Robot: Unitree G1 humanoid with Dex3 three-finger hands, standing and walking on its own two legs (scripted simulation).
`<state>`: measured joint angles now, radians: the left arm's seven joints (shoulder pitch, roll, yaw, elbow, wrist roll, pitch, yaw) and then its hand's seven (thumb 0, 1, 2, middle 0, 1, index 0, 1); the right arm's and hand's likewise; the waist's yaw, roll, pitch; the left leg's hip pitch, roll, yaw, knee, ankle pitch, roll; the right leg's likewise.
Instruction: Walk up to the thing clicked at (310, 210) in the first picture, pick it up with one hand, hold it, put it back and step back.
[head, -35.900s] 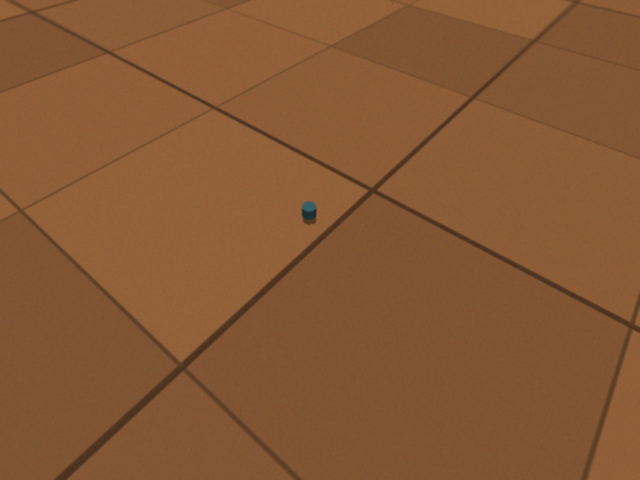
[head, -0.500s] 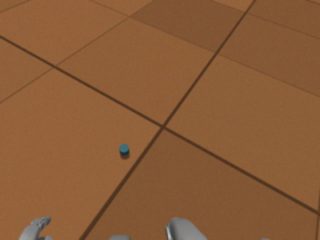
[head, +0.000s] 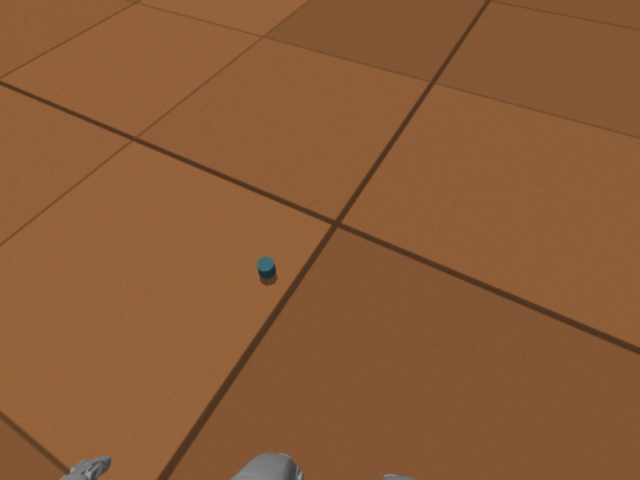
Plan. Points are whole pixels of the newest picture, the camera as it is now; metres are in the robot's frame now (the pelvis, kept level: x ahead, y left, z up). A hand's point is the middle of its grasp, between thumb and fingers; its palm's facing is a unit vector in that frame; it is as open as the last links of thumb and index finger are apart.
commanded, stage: step back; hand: left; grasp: from above
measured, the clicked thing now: (266, 267) +0.85 +0.25 -0.74
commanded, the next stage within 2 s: stand in 1.56 s
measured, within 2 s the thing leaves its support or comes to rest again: neither
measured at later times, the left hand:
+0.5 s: hand out of the picture -0.12 +0.26 -0.17, palm faces -0.05 -0.93 -0.36, open 7.4 cm
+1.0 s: hand out of the picture -0.20 +0.25 -0.14, palm faces +0.10 -0.91 -0.39, open 7.4 cm
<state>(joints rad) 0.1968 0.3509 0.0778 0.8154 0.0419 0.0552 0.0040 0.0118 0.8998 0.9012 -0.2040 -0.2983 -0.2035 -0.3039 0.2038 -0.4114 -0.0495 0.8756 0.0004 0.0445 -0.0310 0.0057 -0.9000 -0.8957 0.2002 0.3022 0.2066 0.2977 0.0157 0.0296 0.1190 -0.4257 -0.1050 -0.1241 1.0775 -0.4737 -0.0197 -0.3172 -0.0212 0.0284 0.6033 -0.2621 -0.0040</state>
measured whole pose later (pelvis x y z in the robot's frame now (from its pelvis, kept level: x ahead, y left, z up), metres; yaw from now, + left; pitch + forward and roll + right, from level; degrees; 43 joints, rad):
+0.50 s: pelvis -0.18 -0.01 -0.01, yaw -3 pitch -2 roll +0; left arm 0.23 0.41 0.07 0.90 0.02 0.06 -0.01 0.01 0.90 0.90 -0.20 -0.30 -0.20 -0.30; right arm 0.09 -0.37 -0.04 0.81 -0.04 0.01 -0.01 0.00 -0.90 -0.90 0.20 0.30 0.21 0.30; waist 0.03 -0.05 0.14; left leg -0.40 0.04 0.07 0.58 -0.16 0.03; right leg -0.24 0.01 0.08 0.80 -0.53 0.01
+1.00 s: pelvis -0.22 -0.03 +0.00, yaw +4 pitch -2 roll +0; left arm 0.28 0.41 0.09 0.90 0.03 -0.01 -0.03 0.01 0.90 0.90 -0.20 -0.30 -0.20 -0.30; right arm 0.28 -0.37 -0.06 0.97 -0.03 -0.02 0.02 0.01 -0.90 -0.90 0.20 0.30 0.21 0.30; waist 0.04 -0.02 0.09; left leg -0.26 0.00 0.02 0.57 -0.29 0.01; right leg -0.17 -0.05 -0.11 0.59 -0.38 -0.02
